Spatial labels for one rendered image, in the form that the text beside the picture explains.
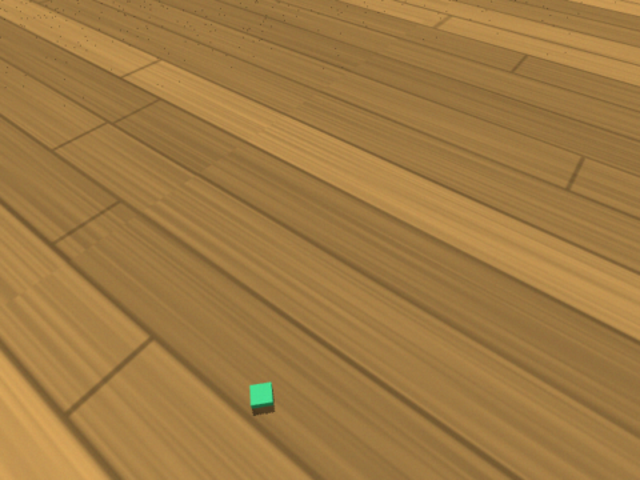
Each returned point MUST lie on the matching small box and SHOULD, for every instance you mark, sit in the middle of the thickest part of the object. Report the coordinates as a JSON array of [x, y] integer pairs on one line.
[[261, 395]]

